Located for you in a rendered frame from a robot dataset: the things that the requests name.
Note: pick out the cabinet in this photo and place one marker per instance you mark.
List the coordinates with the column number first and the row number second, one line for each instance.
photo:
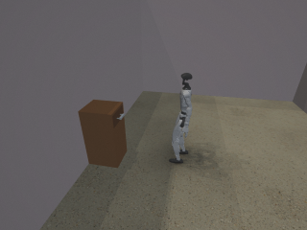
column 105, row 144

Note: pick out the robot right foot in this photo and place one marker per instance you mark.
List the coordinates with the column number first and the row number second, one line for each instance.
column 183, row 152

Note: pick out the robot left hand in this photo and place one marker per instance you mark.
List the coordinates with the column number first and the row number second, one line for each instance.
column 185, row 130

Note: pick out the drawer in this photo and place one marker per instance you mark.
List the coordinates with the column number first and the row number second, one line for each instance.
column 117, row 115

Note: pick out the right robot shin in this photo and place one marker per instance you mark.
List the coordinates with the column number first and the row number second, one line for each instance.
column 181, row 143

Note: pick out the robot left forearm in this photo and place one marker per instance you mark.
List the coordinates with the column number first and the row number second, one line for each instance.
column 188, row 116

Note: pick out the robot left upper arm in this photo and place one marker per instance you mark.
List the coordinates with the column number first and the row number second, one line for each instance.
column 186, row 96

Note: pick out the handle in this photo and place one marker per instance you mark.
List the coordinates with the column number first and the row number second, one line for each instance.
column 121, row 117

